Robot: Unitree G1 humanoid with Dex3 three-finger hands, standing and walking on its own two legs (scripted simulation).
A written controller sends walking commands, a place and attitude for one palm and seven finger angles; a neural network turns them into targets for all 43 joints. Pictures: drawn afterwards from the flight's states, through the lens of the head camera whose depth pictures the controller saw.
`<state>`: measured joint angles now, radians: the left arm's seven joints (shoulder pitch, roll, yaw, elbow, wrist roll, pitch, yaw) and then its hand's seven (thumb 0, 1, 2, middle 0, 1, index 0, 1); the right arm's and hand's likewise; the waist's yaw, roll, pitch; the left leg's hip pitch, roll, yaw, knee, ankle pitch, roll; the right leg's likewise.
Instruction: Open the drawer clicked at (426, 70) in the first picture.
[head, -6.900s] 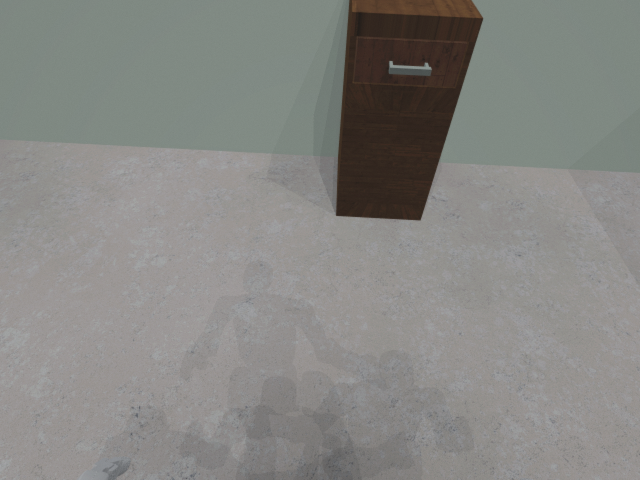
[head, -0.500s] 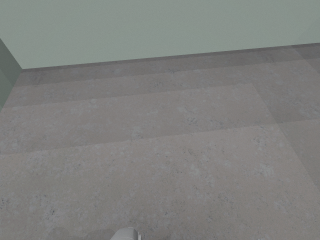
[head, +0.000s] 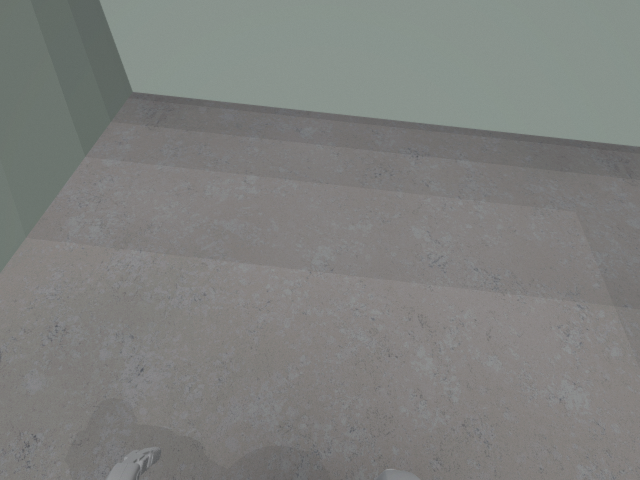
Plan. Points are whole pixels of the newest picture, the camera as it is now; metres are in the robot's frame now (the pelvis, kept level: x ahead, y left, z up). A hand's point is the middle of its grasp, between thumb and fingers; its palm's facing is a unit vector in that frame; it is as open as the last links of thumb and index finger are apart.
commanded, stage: turn to face it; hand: left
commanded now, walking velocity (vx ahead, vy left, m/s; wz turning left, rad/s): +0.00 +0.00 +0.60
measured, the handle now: out of the picture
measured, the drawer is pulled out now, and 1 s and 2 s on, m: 0.00 0.00 0.00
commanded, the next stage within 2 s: none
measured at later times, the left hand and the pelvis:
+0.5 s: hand out of the picture -0.01 +0.18 -0.16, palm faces +0.32 -0.92 -0.25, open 7.4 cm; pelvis -0.01 -0.02 +0.00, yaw +19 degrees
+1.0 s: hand out of the picture -0.04 +0.26 -0.16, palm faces +0.57 -0.78 -0.26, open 7.4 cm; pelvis -0.02 +0.01 +0.00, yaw +35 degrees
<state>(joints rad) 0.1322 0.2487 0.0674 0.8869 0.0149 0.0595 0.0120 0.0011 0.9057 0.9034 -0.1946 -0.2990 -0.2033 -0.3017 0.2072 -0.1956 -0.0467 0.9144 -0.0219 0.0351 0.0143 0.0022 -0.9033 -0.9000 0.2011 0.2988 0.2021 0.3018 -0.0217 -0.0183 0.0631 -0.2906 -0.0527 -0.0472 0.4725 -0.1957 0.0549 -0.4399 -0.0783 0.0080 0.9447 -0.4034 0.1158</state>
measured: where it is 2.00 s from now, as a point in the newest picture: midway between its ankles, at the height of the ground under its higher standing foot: outside the picture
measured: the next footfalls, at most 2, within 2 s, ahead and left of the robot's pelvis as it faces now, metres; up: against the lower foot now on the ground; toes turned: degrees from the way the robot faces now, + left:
right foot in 0.14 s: +0.03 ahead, -0.14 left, +0.00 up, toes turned +4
left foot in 0.58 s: -0.02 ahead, +0.12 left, +0.00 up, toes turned +29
